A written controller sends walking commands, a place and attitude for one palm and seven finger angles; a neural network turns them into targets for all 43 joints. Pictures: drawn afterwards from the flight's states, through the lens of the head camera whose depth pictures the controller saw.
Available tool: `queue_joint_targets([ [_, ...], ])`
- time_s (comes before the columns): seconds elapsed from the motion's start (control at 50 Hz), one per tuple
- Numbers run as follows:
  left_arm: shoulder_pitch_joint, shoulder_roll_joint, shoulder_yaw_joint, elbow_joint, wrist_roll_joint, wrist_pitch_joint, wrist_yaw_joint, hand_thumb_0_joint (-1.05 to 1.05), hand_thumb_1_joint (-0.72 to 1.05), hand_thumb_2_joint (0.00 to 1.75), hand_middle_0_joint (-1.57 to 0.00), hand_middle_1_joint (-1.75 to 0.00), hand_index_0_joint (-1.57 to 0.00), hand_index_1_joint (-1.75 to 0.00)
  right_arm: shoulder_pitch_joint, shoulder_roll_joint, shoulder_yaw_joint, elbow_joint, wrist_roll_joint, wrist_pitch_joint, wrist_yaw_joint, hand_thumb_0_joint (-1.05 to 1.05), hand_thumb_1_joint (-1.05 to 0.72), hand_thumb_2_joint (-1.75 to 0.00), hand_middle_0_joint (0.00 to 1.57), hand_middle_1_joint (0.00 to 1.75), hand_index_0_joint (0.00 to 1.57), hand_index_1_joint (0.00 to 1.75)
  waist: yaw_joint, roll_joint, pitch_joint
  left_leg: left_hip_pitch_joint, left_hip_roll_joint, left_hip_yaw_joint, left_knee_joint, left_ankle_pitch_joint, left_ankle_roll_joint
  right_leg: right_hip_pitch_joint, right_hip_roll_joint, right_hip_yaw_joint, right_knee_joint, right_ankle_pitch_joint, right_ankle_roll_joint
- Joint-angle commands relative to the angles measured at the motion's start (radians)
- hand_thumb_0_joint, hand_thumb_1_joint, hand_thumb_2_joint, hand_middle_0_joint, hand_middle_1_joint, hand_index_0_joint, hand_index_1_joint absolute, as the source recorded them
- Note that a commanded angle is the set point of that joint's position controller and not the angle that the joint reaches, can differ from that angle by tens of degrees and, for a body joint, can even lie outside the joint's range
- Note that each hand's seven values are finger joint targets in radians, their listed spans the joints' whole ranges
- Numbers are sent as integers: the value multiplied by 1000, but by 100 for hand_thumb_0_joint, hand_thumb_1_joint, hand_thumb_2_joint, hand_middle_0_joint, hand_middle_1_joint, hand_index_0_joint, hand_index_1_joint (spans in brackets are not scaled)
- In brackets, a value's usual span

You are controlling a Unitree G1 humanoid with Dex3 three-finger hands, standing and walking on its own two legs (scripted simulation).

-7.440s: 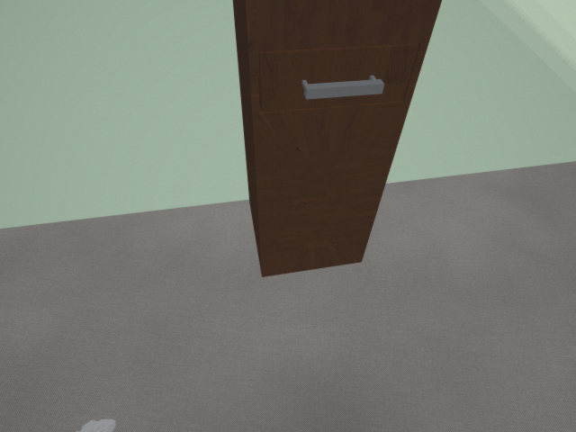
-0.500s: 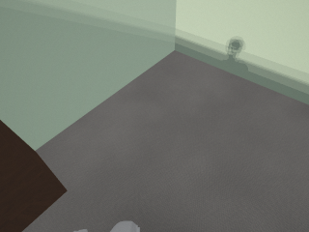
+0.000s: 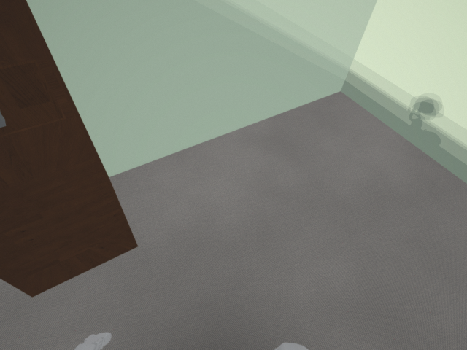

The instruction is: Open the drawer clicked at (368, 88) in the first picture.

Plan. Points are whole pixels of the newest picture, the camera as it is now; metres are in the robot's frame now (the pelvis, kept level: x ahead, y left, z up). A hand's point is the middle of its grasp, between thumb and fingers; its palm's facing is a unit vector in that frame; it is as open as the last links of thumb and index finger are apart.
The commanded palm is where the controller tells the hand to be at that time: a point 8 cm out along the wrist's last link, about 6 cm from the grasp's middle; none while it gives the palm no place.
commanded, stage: turn to face it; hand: left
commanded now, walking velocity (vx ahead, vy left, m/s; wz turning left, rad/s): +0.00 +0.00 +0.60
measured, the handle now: out of the picture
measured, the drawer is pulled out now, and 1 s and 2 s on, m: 0.00 0.00 0.00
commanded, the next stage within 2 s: take the last steps up to it in 0.82 s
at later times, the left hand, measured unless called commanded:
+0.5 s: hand out of the picture -0.02 +0.17 -0.15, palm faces +0.33 -0.90 -0.28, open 7.4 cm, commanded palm none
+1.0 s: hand out of the picture -0.06 +0.20 -0.16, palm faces +0.49 -0.83 -0.25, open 7.4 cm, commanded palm none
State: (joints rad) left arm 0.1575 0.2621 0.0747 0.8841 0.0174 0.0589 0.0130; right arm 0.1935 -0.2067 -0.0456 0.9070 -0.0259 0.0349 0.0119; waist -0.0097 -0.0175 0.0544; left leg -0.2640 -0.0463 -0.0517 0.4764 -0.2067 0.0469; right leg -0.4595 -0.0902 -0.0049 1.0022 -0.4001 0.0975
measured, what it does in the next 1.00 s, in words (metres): steps on the spot, turning left: right foot, then left foot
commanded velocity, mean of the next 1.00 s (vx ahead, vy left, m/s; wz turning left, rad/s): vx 0.03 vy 0.00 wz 0.38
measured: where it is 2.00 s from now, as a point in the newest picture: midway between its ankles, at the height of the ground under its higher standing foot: outside the picture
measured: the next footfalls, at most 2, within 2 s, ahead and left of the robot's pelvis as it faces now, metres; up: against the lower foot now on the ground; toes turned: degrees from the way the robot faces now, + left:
right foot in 0.18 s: +0.04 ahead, -0.16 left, +0.00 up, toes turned +5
left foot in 0.60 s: -0.04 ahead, +0.11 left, +0.00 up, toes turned +26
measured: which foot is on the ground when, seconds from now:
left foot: down 0.00-0.18, up 0.20-0.58, down 0.60-1.00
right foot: up 0.00-0.16, down 0.18-0.60, up 0.62-1.00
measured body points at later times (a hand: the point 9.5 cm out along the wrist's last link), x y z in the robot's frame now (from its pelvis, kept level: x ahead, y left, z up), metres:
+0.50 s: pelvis -0.02 -0.04 +0.00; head +0.01 -0.04 +0.45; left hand -0.04 +0.22 -0.13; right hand +0.12 -0.28 -0.15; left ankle -0.07 +0.11 -0.69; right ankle +0.00 -0.16 -0.74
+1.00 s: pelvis -0.04 -0.02 +0.00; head -0.03 -0.02 +0.45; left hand -0.09 +0.24 -0.14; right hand +0.13 -0.19 -0.15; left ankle -0.07 +0.09 -0.74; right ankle +0.02 -0.13 -0.72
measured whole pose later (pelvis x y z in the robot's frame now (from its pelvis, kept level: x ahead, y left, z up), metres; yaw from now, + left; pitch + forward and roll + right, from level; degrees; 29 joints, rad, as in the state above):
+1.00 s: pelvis -0.04 -0.02 +0.00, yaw +28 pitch -1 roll +0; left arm 0.20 0.21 0.05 0.95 0.01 0.04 0.02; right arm 0.20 -0.18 -0.03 0.97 -0.03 0.03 0.00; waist 0.00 0.01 0.04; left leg -0.23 -0.03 -0.01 0.48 -0.23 0.02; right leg -0.31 -0.06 -0.04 0.75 -0.42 0.06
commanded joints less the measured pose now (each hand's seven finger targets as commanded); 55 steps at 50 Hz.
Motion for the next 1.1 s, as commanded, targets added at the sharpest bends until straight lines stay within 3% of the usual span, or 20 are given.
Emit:
queue_joint_targets([
  [0.0,-36,61,12,-99,-6,-25,8,0,90,90,-20,-30,-20,-30,31,-229,-71,-62,-1,-13,-18,0,-90,-90,20,30,20,30,-27,172,-75,73,259,-329,-145,195,131,-9,23,10,-108,-28,-4],
  [0.12,90,77,18,-82,-15,-49,18,0,90,90,-20,-30,-20,-30,-14,-208,-79,-82,7,-3,-12,0,-90,-90,20,30,20,30,35,143,-134,-94,160,-353,-17,191,58,348,64,-8,-563,157,-33],
  [0.14,122,139,30,-81,-5,-59,23,0,90,90,-20,-30,-20,-30,-7,-161,-73,-90,17,-3,-5,0,-90,-90,20,30,20,30,51,-9,-148,-235,83,-278,105,18,-4,487,-74,119,-696,126,-71],
  [0.16,123,224,46,-90,11,-64,29,0,90,90,-20,-30,-20,-30,1,-97,-64,-116,18,-6,-5,0,-90,-90,20,30,20,30,58,-300,-129,-401,-61,-48,355,-309,-87,521,-353,397,-766,151,-185],
  [0.18,96,219,35,-104,3,-57,31,0,90,90,-20,-30,-20,-30,-20,-157,-77,-115,4,-1,-6,0,-90,-90,20,30,20,30,51,-209,-97,-361,-12,-59,550,-371,-83,356,-419,383,-764,187,-250],
  [0.24,-67,124,14,-130,-1,-59,29,0,90,90,-20,-30,-20,-30,40,-148,-82,-56,-1,26,13,0,-90,-90,20,30,20,30,-36,-142,-12,-315,46,-30,751,-206,-95,207,-263,168,-753,143,-206],
  [0.28,-44,100,5,-121,3,-68,25,0,90,90,-20,-30,-20,-30,46,-129,-73,-48,0,28,21,0,-90,-90,20,30,20,30,-33,-147,4,-315,58,12,751,-154,-113,229,-217,41,-711,282,-191],
  [0.46,135,172,27,-37,17,-59,20,0,90,90,-20,-30,-20,-30,-87,-89,-39,-74,14,12,18,0,-90,-90,20,30,20,30,60,-215,-54,-182,58,132,321,-249,-115,388,-264,-52,-592,593,-216],
  [0.54,112,167,30,-21,5,-49,17,0,90,90,-20,-30,-20,-30,16,-118,-40,-44,15,-7,9,0,-90,-90,20,30,20,30,2,-149,-110,67,52,142,-2,-25,-86,302,-240,-123,-425,569,-136],
  [0.56,120,135,23,-34,-5,-43,14,0,90,90,-20,-30,-20,-30,69,-184,-53,-31,11,-20,7,0,-90,-90,20,30,20,30,-29,21,-169,243,147,32,-82,173,-51,168,-185,-167,-264,410,-81],
  [0.58,113,57,3,-69,-11,-41,8,0,90,90,-20,-30,-20,-30,118,-288,-77,-30,7,-27,-1,0,-90,-90,20,30,20,30,-53,331,-178,368,420,-312,-101,597,76,-112,-47,-181,-57,-179,-6],
  [0.6,57,61,-7,-77,-3,-30,16,0,90,90,-20,-30,-20,-30,164,-311,-80,-7,10,-18,-10,0,-90,-90,20,30,20,30,-79,272,-192,303,476,-295,-89,702,162,-85,-41,-72,58,-280,-21],
  [0.66,30,69,2,-30,-3,-23,11,0,90,90,-20,-30,-20,-30,23,-217,-50,-28,1,-20,-30,0,-90,-90,20,30,20,30,-32,254,-70,125,355,-187,-123,437,136,-79,-53,-16,131,-120,-29],
  [0.74,89,56,-2,15,-4,-26,1,0,90,90,-20,-30,-20,-30,-7,-181,-32,-29,7,-32,-36,0,-90,-90,20,30,20,30,0,169,-71,150,287,-101,-125,523,109,-35,-21,-32,69,-24,-19],
  [0.9,55,14,-13,6,-7,-28,10,0,90,90,-20,-30,-20,-30,20,-173,-37,-2,-1,-21,-32,0,-90,-90,20,30,20,30,-10,165,-71,120,286,-190,-142,364,131,76,26,-40,-194,-44,-27],
  [0.98,153,-4,-16,52,-1,-54,1,0,90,90,-20,-30,-20,-30,16,-146,-35,19,0,-24,-28,0,-90,-90,20,30,20,30,31,153,-92,-8,236,-204,-128,-65,93,304,59,-73,-465,69,-44],
  [1.0,202,13,-13,73,5,-63,1,0,90,90,-20,-30,-20,-30,12,-123,-32,22,4,-24,-26,0,-90,-90,20,30,20,30,56,85,-74,-123,183,-172,-70,-225,54,428,42,-56,-575,102,-50],
  [1.04,293,161,17,83,23,-78,10,0,90,90,-20,-30,-20,-30,-14,-31,-14,-25,12,-26,-16,0,-90,-90,20,30,20,30,108,-327,9,-443,-9,40,375,-392,-46,493,-335,455,-877,-296,-196],
  [1.06,294,152,11,73,10,-76,14,0,90,90,-20,-30,-20,-30,-64,-101,-32,-34,-4,-23,-8,0,-90,-90,20,30,20,30,109,-181,76,-449,46,-14,504,-339,-40,353,-380,485,-940,-403,-243],
  [1.08,235,126,13,72,8,-89,17,0,90,90,-20,-30,-20,-30,-44,-103,-39,-17,-7,-20,1,0,-90,-90,20,30,20,30,72,-194,112,-441,74,-28,560,-251,-35,283,-337,450,-956,-405,-231],
])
